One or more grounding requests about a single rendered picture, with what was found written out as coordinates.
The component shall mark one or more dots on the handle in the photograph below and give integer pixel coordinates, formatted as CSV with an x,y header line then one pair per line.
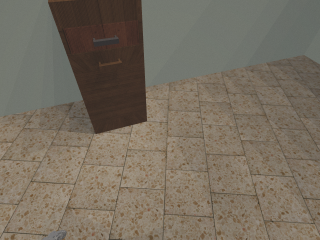
x,y
106,41
110,65

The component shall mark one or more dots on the cabinet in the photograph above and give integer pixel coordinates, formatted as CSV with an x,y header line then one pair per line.
x,y
116,97

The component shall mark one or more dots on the drawer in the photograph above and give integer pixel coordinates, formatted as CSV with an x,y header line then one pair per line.
x,y
80,39

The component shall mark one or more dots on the robot left hand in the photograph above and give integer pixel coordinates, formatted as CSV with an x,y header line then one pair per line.
x,y
56,235

